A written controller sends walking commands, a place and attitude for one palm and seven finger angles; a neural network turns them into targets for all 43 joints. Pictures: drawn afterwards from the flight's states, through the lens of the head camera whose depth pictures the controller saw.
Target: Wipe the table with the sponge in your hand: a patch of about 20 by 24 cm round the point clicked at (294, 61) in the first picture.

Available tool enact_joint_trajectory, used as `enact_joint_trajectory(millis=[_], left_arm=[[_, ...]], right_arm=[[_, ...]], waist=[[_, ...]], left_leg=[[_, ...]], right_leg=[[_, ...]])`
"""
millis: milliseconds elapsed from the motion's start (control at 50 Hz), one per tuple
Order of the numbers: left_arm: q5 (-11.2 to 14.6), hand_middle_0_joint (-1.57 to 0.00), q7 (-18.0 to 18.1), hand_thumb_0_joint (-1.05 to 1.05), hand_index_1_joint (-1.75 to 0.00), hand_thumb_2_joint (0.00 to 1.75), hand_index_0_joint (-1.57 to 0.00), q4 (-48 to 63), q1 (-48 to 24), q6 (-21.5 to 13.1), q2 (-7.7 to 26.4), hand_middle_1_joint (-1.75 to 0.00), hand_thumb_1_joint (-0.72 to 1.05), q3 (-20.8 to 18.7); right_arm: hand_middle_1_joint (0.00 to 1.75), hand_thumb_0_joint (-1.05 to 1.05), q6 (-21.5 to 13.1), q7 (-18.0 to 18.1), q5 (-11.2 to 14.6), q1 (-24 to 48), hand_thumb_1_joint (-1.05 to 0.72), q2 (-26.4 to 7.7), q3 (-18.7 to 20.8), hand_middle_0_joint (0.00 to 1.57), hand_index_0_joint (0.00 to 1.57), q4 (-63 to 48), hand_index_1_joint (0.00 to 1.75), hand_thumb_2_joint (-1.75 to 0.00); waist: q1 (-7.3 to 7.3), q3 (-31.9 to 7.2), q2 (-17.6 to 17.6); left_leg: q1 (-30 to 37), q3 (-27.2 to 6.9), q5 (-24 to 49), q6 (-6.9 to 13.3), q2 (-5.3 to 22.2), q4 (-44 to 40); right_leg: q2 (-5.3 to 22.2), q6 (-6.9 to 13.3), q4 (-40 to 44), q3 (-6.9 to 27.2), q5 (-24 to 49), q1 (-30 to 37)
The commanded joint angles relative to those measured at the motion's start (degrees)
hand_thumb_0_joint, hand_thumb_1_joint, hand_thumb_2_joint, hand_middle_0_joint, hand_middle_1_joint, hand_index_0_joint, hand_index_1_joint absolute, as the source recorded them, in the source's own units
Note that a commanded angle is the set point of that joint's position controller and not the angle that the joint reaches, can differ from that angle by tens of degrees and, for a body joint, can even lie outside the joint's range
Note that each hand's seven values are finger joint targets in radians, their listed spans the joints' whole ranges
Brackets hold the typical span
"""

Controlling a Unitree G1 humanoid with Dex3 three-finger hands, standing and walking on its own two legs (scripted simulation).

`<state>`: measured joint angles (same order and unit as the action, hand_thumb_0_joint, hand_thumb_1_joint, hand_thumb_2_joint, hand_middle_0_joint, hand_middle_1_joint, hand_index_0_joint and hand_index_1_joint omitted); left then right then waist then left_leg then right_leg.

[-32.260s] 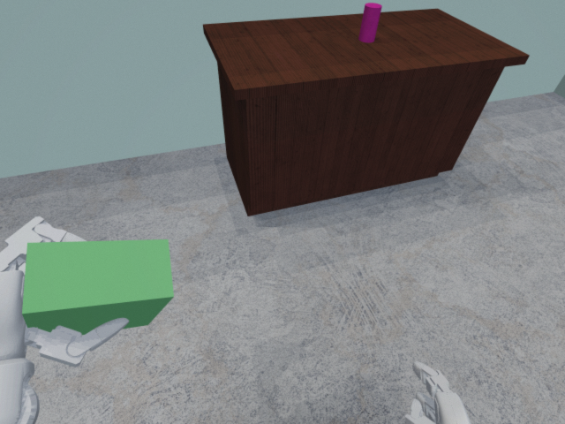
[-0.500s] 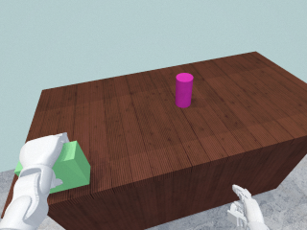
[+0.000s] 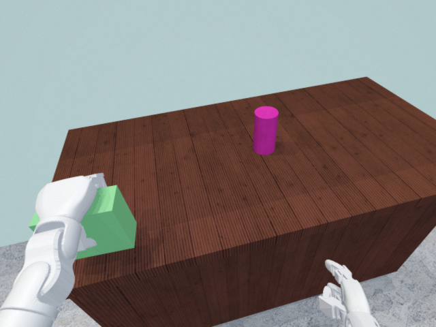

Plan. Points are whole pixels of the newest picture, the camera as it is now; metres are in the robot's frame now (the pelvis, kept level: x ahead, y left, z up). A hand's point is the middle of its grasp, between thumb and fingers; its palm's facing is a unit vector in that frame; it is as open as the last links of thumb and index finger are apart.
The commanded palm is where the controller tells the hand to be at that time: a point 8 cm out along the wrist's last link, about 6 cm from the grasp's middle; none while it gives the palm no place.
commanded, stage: lift the sponge slowly off the table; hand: left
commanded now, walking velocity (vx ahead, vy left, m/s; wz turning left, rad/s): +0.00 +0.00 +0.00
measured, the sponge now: (94, 230) +0.25 +0.30 +0.05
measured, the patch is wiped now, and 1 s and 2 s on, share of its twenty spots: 1.00 1.00 1.00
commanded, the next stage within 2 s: bring the sponge back beside the body in 0.76 s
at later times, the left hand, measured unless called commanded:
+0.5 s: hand (74, 204) +0.25 +0.30 +0.13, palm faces +0.07 -0.05 -1.00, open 10.2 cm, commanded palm +0.22 +0.30 +0.20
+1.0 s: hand (68, 207) +0.24 +0.30 +0.14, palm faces +0.08 -0.07 -0.99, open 10.2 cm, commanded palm +0.20 +0.30 +0.21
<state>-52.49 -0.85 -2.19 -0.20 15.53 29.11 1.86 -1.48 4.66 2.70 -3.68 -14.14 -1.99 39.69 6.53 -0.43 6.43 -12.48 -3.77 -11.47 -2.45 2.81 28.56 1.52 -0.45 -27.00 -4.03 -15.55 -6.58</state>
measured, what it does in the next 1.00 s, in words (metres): stands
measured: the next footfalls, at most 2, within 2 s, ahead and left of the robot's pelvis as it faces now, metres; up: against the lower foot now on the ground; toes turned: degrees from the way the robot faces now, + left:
none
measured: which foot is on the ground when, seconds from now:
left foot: down 0.00-1.00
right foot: down 0.00-1.00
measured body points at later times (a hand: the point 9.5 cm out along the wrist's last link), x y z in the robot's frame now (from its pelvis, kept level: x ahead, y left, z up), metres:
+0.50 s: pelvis +0.00 +0.00 +0.00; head -0.03 -0.04 +0.45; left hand +0.24 +0.30 +0.18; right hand +0.24 -0.20 -0.07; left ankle +0.05 +0.15 -0.74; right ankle -0.01 -0.13 -0.74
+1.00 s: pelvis -0.01 +0.00 +0.00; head -0.04 -0.04 +0.45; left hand +0.23 +0.30 +0.19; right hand +0.24 -0.20 -0.07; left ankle +0.05 +0.15 -0.74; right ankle -0.01 -0.13 -0.74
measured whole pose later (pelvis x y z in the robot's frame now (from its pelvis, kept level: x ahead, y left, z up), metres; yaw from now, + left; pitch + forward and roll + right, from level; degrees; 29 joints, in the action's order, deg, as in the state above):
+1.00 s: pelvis -0.01 +0.00 +0.00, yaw +0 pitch -5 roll -1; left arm -49.4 -6.8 6.9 0.6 17.5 32.6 -0.5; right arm -0.5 3.9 2.6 -3.2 -15.2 -3.1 37.8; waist 7.4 -0.5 7.0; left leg -12.1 -3.8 -10.5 -2.4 2.8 27.7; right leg 1.4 -0.5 -26.0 -3.9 -14.4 -6.1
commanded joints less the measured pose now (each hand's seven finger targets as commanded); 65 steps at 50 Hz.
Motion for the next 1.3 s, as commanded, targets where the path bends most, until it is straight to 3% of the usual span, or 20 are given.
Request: enact_joint_trajectory(millis=[0,160,220,300,320,360,420,480,520,640,760,820,900,920,1000,1020,1060,1200,1220,1280], left_arm=[[-1.4,-1.2,1.5,0.0,-1.6,1.3,-1.2,11.1,-19.1,0.8,14.1,-1.6,0.1,-7.9],[-0.4,-1.2,-0.2,0.0,-1.6,1.3,-1.2,10.8,-17.2,1.5,16.3,-1.6,0.1,-10.3],[-0.5,-1.2,-0.8,0.0,-1.6,1.3,-1.2,15.0,-20.6,1.2,16.7,-1.6,0.1,-9.8],[0.0,-1.2,-1.0,0.0,-1.6,1.3,-1.2,16.5,-18.1,0.4,16.0,-1.6,0.1,-9.6],[0.1,-1.2,-1.0,0.0,-1.6,1.3,-1.2,18.0,-18.2,0.4,18.2,-1.6,0.1,-11.7],[0.5,-1.2,-1.1,0.0,-1.6,1.3,-1.2,15.6,-15.6,1.0,17.1,-1.6,0.1,-11.4],[0.6,-1.2,-1.4,0.0,-1.6,1.3,-1.2,17.1,-20.1,1.8,18.3,-1.6,0.1,-11.4],[0.7,-1.2,-1.9,0.0,-1.6,1.3,-1.2,14.6,-19.4,2.2,18.1,-1.6,0.1,-10.9],[0.6,-1.2,-2.5,0.0,-1.6,1.3,-1.2,15.3,-21.8,2.4,20.7,-1.6,0.1,-12.4],[1.4,-1.2,-4.1,0.0,-1.6,1.3,-1.2,17.7,-22.9,1.3,18.5,-1.6,0.1,-10.1],[1.7,-1.2,-4.3,0.0,-1.6,1.3,-1.2,16.5,-17.2,1.9,19.0,-1.6,0.1,-12.1],[1.6,-1.2,-4.0,0.0,-1.6,1.3,-1.2,19.8,-18.5,1.8,20.3,-1.6,0.1,-13.2],[1.8,-1.2,-3.4,0.0,-1.6,1.3,-1.2,20.3,-15.5,1.7,17.6,-1.6,0.1,-11.3],[1.8,-1.2,-3.4,0.0,-1.6,1.3,-1.2,22.4,-16.7,1.6,18.3,-1.6,0.1,-11.9],[1.6,-1.2,-2.6,0.0,-1.6,1.3,-1.2,20.4,-12.7,2.0,19.0,-1.6,0.1,-13.1],[1.6,-1.2,-2.6,0.0,-1.6,1.3,-1.2,22.8,-13.2,2.1,20.5,-1.6,0.1,-14.4],[1.8,-1.2,-2.2,0.0,-1.6,1.3,-1.2,22.7,-13.0,2.0,17.3,-1.6,0.1,-11.9],[1.2,-1.2,-1.8,0.0,-1.6,1.3,-1.2,22.5,-12.7,2.2,16.2,-1.6,0.1,-10.3],[1.0,-1.2,-2.1,0.0,-1.6,1.3,-1.2,24.9,-13.4,2.3,16.9,-1.6,0.1,-10.7],[0.9,-1.2,-1.8,0.0,-1.6,1.3,-1.2,23.4,-11.3,2.3,15.0,-1.6,0.1,-9.4]], right_arm=[[0.3,0.0,-3.1,0.5,0.2,12.8,-0.9,-6.4,2.1,0.2,0.2,-10.0,0.3,-0.9],[0.3,0.0,-2.6,0.1,0.1,12.9,-0.9,-6.6,1.7,0.2,0.2,-10.5,0.3,-0.9],[0.3,0.0,-2.8,0.2,0.4,13.6,-0.9,-6.4,1.6,0.2,0.2,-11.3,0.3,-0.9],[0.3,0.0,-3.0,0.1,-0.1,13.1,-0.9,-6.3,1.8,0.2,0.2,-11.2,0.3,-0.9],[0.3,0.0,-3.2,0.0,0.1,13.3,-0.9,-6.5,1.8,0.2,0.2,-11.6,0.3,-0.9],[0.3,0.0,-3.0,-0.1,0.0,13.0,-0.9,-6.3,1.7,0.2,0.2,-11.1,0.3,-0.9],[0.3,0.0,-2.7,0.0,0.4,14.0,-0.9,-6.5,1.4,0.2,0.2,-11.5,0.3,-0.9],[0.3,0.0,-2.6,0.2,0.2,13.6,-0.9,-6.6,1.3,0.2,0.2,-11.0,0.3,-0.9],[0.3,0.0,-2.5,0.3,0.5,14.0,-0.9,-6.9,1.2,0.2,0.2,-11.3,0.3,-0.9],[0.3,0.0,-3.1,0.4,0.2,14.2,-0.9,-6.1,0.7,0.2,0.2,-12.0,0.3,-0.9],[0.3,0.0,-2.4,-0.1,0.1,13.5,-0.9,-6.5,0.9,0.2,0.2,-12.2,0.3,-0.9],[0.3,0.0,-2.3,-0.2,0.3,14.6,-0.9,-6.6,0.9,0.2,0.2,-12.8,0.3,-0.9],[0.3,0.0,-2.4,-0.4,0.0,14.1,-0.9,-6.2,1.1,0.2,0.2,-12.4,0.3,-0.9],[0.3,0.0,-2.7,-0.4,0.3,14.8,-0.9,-6.2,1.0,0.2,0.2,-12.9,0.3,-0.9],[0.3,0.0,-2.3,-0.4,-0.2,13.9,-0.9,-6.5,1.3,0.2,0.2,-12.1,0.3,-0.9],[0.3,0.0,-2.6,-0.4,0.1,14.9,-0.9,-6.5,1.2,0.2,0.2,-12.7,0.3,-0.9],[0.3,0.0,-2.8,-0.5,-0.1,14.5,-0.9,-5.8,1.0,0.2,0.2,-12.4,0.3,-0.9],[0.3,0.0,-3.0,-0.1,-0.3,14.7,-0.9,-5.9,1.1,0.2,0.2,-11.8,0.3,-0.9],[0.3,0.0,-3.3,-0.1,0.1,15.7,-0.9,-5.8,0.9,0.2,0.2,-12.6,0.3,-0.9],[0.3,0.0,-3.3,-0.2,-0.3,15.0,-0.9,-5.7,0.9,0.2,0.2,-11.9,0.3,-0.9]], waist=[[-0.06,-9.5,-0.8],[0.33,-8.4,-2.1],[0.02,-10.0,1.7],[0.4,-11.6,-1.0],[0.59,-11.9,0.2],[0.79,-9.9,-2.0],[0.35,-9.4,0.5],[0.52,-9.5,-1.5],[0.33,-10.0,0.1],[0.36,-11.3,0.1],[1.08,-10.7,-2.2],[1.17,-11.2,0.1],[1.23,-10.3,-0.6],[0.94,-10.6,1.9],[1.58,-10.0,-2.0],[1.68,-10.2,0.4],[1.39,-10.1,-0.3],[1.24,-8.7,-0.5],[1.27,-9.0,1.6],[1.33,-8.6,-1.2]], left_leg=[[6.0,3.3,4.3,4.0,-5.2,-4.4],[5.2,3.2,5.2,3.9,-4.9,-4.3],[6.6,3.0,5.4,3.9,-5.0,-4.5],[7.8,3.2,8.3,4.3,-5.2,-3.9],[7.7,2.8,8.3,4.1,-4.9,-4.0],[6.9,3.2,8.6,4.2,-4.9,-3.8],[6.5,2.9,6.7,3.9,-4.8,-4.7],[6.3,3.2,6.7,4.1,-5.1,-4.4],[6.4,2.8,6.1,4.0,-4.9,-4.6],[7.1,2.9,6.7,4.1,-5.3,-4.3],[5.9,3.0,7.8,4.0,-4.9,-4.1],[6.2,2.7,7.1,3.9,-4.7,-4.3],[6.6,3.1,7.3,4.1,-4.9,-4.2],[6.5,2.8,6.2,3.8,-4.6,-4.5],[6.1,3.2,6.9,4.1,-4.7,-4.1],[5.9,2.8,6.4,3.9,-4.5,-4.2],[6.3,3.0,6.7,3.9,-4.7,-4.3],[6.0,2.9,3.6,3.8,-4.6,-5.2],[5.9,2.5,2.7,3.7,-4.4,-5.6],[5.8,2.8,2.5,3.8,-4.6,-5.4]], right_leg=[[-4.1,3.3,6.4,-0.7,3.8,-3.5],[-4.0,3.2,6.6,-0.5,4.4,-3.0],[-4.1,3.6,6.6,-0.4,4.8,-2.5],[-4.0,3.3,6.5,-0.6,7.6,-2.0],[-4.1,3.7,6.4,-0.3,7.5,-1.2],[-3.9,3.3,6.5,-0.6,7.7,-2.1],[-4.0,3.6,6.9,-0.2,5.8,-2.2],[-3.7,3.2,7.1,-0.3,5.6,-2.5],[-3.8,3.5,7.1,0.2,5.1,-2.1],[-3.6,3.4,6.9,-0.2,5.6,-2.2],[-3.6,3.3,6.4,-0.4,6.9,-1.6],[-3.8,3.6,6.4,0.2,6.1,-1.4],[-3.7,3.3,6.7,-0.4,5.9,-2.4],[-3.9,3.7,6.6,0.0,4.9,-2.0],[-3.7,3.3,6.7,-0.1,5.7,-2.1],[-3.9,3.7,6.5,0.6,5.0,-1.6],[-3.8,3.4,6.5,-0.4,4.9,-2.2],[-3.9,3.4,7.1,-0.3,2.5,-3.1],[-4.2,3.7,6.7,0.2,1.8,-2.5],[-4.0,3.3,7.0,-0.2,1.5,-3.2]])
